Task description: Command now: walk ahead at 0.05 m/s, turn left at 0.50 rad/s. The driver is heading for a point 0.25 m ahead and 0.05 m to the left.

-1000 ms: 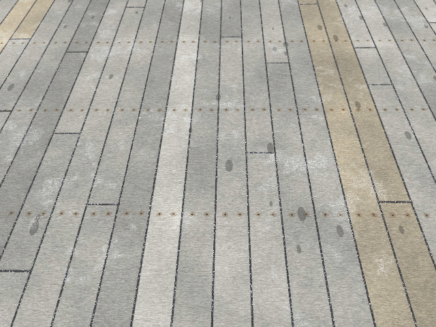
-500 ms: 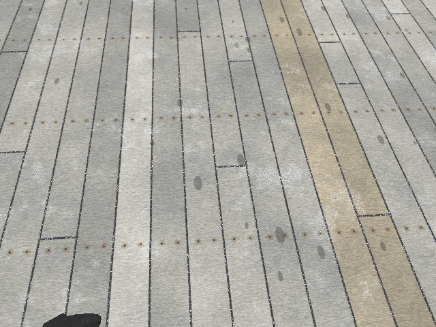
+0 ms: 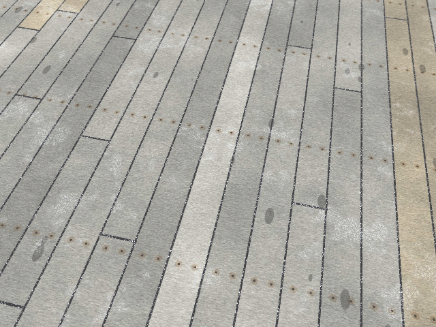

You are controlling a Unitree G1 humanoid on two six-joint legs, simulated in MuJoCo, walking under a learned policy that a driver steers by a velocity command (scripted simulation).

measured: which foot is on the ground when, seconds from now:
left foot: up 0.00-0.06, down 0.08-1.00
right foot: down 0.00-0.08, up 0.10-0.44, down 0.46-1.00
